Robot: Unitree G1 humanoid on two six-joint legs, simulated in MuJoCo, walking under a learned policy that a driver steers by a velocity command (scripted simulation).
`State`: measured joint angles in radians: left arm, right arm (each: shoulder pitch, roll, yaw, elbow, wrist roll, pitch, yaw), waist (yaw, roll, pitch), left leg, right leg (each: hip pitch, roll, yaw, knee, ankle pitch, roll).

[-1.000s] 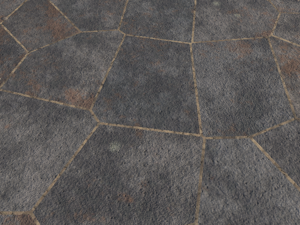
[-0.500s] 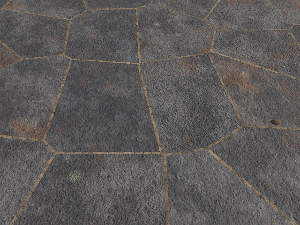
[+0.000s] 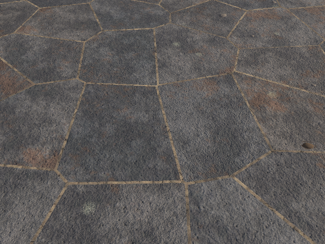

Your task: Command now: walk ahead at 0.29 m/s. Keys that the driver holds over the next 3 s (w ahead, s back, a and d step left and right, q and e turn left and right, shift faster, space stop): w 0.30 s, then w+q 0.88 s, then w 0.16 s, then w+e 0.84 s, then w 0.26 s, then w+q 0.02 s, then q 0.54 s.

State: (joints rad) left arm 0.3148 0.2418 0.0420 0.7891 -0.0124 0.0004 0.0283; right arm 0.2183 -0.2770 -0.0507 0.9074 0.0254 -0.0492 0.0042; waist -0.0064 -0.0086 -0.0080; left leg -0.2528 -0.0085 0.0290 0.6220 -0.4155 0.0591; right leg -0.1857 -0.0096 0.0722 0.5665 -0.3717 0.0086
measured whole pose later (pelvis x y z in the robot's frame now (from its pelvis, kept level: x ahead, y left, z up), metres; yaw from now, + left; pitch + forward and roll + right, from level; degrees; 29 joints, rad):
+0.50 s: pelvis +0.21 -0.04 -0.01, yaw +3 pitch +2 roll +0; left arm -0.02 0.25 0.04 0.66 -0.01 -0.10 -0.03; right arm 0.47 -0.27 -0.04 0.98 0.02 -0.05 -0.01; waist -0.10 0.01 0.05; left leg -0.02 0.03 -0.07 0.66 -0.51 0.00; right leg -0.48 -0.01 -0.03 0.57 -0.12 -0.03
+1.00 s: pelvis +0.47 +0.01 -0.01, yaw +19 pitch +1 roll -3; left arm 0.31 0.29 0.08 0.90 -0.02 -0.05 0.01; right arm 0.07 -0.26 -0.05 0.68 0.03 -0.03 0.06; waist 0.05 0.02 0.06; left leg -0.52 0.03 0.06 0.60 -0.11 0.11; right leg 0.10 -0.06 -0.30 0.43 -0.47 0.05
